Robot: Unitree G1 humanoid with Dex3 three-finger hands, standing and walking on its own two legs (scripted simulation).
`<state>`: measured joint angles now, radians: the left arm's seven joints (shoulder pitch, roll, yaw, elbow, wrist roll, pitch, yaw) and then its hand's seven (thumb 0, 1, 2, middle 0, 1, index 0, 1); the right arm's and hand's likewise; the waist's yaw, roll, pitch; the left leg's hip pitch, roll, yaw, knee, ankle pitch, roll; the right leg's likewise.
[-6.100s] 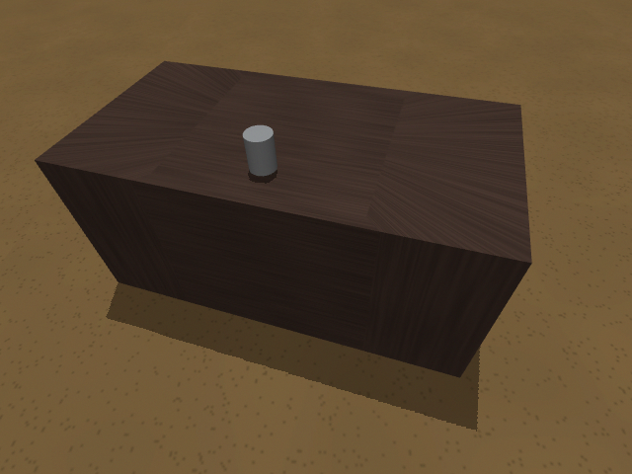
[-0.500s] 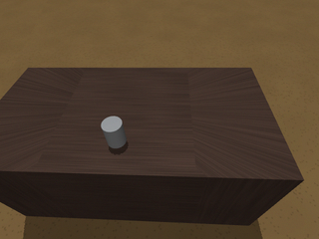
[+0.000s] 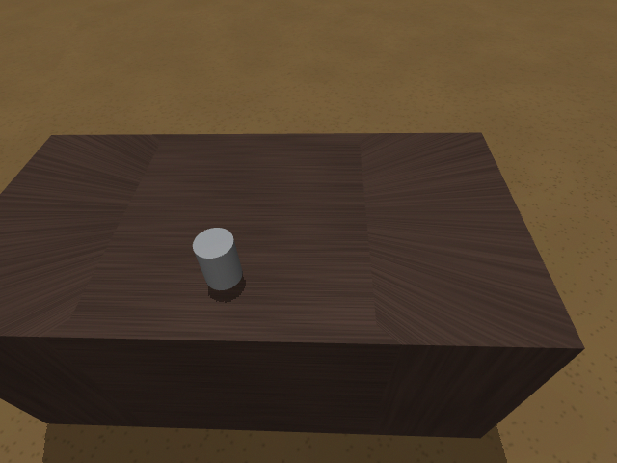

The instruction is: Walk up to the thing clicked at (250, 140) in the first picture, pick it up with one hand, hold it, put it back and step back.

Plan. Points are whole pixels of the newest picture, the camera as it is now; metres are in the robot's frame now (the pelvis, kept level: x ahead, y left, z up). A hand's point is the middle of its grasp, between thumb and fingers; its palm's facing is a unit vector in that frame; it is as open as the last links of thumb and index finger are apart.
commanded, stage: stand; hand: left
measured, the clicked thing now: (218, 259) +0.53 +0.21 -0.13
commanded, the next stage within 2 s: go down in 0.74 s
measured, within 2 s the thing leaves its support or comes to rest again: neither
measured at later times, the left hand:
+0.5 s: hand out of the picture +0.06 +0.26 -0.16, palm faces -0.02 -0.94 -0.34, open 7.4 cm
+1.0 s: hand out of the picture +0.13 +0.25 -0.15, palm faces +0.01 -0.94 -0.33, open 9.1 cm
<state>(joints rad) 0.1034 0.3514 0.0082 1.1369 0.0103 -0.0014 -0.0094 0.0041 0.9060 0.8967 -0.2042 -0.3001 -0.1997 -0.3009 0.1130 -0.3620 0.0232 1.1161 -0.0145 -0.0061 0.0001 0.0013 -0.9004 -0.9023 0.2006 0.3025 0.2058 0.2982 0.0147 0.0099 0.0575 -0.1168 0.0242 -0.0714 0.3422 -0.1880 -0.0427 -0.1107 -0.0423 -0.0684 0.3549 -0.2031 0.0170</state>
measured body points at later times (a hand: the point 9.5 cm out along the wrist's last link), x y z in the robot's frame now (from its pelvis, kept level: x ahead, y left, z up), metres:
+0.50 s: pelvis +0.00 +0.00 +0.00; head +0.01 +0.00 +0.45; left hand +0.07 +0.31 -0.13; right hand +0.06 -0.30 -0.13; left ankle +0.00 +0.15 -0.75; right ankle -0.01 -0.13 -0.75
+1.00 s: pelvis -0.01 +0.01 -0.01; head +0.04 +0.00 +0.44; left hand +0.13 +0.30 -0.13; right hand +0.13 -0.29 -0.13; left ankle +0.00 +0.15 -0.75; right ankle -0.01 -0.13 -0.75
